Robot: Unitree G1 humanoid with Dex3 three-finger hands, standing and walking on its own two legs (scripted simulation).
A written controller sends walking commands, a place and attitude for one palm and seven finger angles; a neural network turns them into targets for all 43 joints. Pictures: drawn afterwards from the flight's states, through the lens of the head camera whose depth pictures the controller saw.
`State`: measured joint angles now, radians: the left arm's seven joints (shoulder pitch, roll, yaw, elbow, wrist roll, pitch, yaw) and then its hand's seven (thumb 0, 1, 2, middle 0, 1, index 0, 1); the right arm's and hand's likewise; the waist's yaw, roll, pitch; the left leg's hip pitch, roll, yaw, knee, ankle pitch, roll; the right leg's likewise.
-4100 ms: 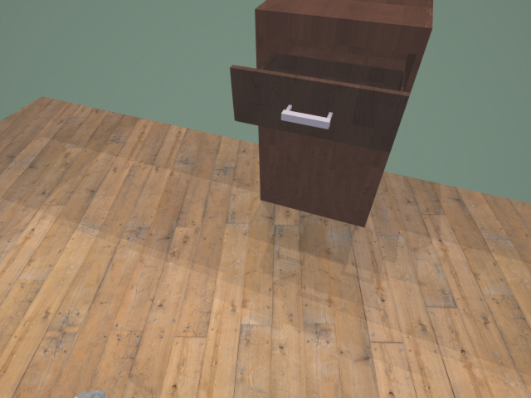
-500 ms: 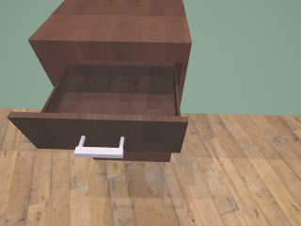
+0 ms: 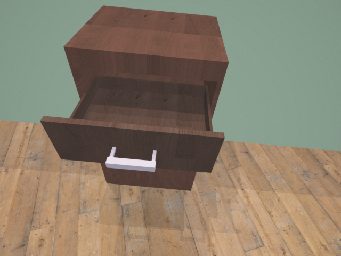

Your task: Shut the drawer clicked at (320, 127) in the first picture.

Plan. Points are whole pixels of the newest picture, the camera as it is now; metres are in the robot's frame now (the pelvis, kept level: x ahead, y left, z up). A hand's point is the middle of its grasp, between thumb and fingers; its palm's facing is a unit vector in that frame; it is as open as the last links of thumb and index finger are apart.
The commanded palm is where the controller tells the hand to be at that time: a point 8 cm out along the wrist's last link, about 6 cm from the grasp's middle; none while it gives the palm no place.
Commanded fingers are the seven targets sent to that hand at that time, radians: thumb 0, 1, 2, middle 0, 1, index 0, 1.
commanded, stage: come to a stop and stand still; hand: left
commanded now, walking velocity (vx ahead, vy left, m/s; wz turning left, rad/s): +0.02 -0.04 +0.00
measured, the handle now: (132, 158) +0.38 +0.14 -0.03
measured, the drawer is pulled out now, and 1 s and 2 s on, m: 0.27 0.27 0.27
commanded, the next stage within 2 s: look again from close up in 0.10 s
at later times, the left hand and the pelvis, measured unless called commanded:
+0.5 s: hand out of the picture +0.01 +0.15 -0.18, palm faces +0.00 -0.97 -0.23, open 7.3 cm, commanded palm none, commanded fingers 0.00 0.90 0.90 -0.20 -0.30 -0.20 -0.30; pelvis +0.01 -0.02 -0.01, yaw -1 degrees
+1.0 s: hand out of the picture +0.02 +0.15 -0.18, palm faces -0.01 -0.98 -0.20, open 7.4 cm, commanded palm none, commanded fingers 0.00 0.90 0.90 -0.20 -0.30 -0.20 -0.30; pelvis +0.01 -0.02 -0.01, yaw -1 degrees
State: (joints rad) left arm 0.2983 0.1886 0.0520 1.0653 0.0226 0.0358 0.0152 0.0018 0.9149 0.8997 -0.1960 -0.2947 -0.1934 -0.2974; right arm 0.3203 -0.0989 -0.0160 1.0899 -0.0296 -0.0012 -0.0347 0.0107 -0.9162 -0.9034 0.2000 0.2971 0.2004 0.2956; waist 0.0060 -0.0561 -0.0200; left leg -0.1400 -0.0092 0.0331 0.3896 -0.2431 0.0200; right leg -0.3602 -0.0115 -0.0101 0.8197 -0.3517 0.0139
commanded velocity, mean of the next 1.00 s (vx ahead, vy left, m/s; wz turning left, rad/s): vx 0.03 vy -0.02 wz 0.00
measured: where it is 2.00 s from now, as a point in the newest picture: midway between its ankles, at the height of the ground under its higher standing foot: outside the picture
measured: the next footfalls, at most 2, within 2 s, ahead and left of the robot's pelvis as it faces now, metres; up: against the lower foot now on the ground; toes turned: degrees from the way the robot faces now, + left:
right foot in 0.10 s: +0.04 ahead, -0.09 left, +0.00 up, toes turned -4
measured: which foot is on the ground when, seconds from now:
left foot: down 0.00-1.00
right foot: up 0.00-0.08, down 0.10-1.00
